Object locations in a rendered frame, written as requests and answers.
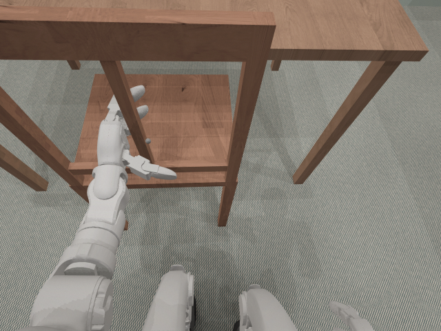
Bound left robot forearm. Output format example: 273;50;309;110
30;164;130;326

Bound table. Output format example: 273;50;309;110
0;0;429;192

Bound right robot hand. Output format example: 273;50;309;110
329;301;374;331

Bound robot left upper arm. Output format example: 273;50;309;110
15;275;114;331

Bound chair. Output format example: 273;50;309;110
0;6;276;230

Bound right robot shin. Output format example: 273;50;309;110
240;284;260;331

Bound left robot hand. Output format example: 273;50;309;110
97;86;177;181

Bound right robot thigh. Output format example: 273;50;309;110
239;288;297;331

